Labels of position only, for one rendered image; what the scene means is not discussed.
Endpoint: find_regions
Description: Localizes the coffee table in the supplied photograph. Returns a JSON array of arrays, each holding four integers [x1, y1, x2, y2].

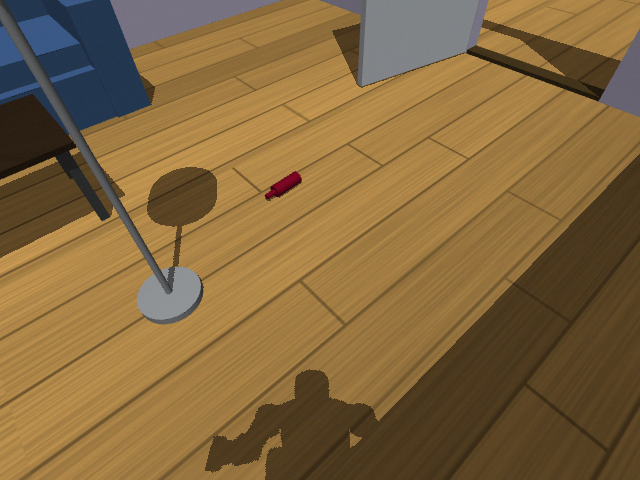
[[0, 94, 110, 221]]

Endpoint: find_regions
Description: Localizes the bottle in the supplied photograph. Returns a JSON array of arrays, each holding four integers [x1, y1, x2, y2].
[[265, 171, 302, 199]]

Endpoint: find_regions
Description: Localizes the sofa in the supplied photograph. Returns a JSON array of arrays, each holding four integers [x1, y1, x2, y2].
[[0, 0, 151, 135]]

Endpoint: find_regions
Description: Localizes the floor lamp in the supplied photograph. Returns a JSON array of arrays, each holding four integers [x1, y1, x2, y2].
[[0, 0, 203, 324]]

